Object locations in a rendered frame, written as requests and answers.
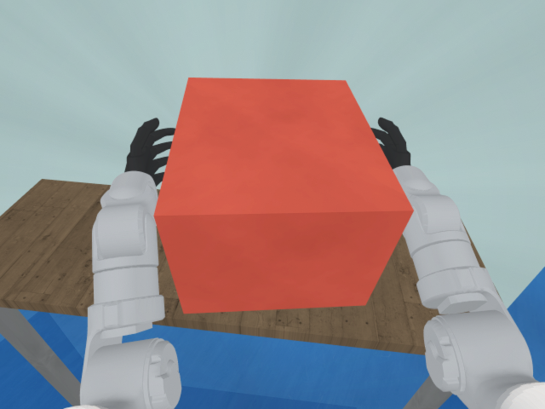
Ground robot left hand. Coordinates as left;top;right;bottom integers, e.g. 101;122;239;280
124;118;175;186

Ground robot right hand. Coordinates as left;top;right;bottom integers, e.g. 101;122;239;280
371;118;410;169

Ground left robot forearm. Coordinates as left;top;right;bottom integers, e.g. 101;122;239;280
80;171;165;405

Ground right robot forearm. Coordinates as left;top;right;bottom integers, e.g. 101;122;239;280
393;165;533;376

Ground table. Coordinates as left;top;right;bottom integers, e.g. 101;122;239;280
0;179;499;409

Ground robot right upper arm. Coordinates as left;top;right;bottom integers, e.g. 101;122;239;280
423;310;545;409

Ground robot left upper arm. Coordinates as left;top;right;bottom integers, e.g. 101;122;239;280
64;337;181;409

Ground carton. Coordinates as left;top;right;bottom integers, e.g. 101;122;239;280
154;78;414;314

